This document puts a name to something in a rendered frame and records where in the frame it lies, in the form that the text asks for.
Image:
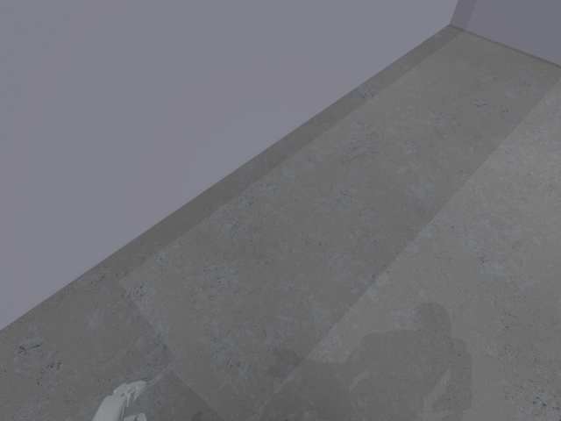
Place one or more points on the robot left hand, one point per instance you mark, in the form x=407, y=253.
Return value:
x=113, y=407

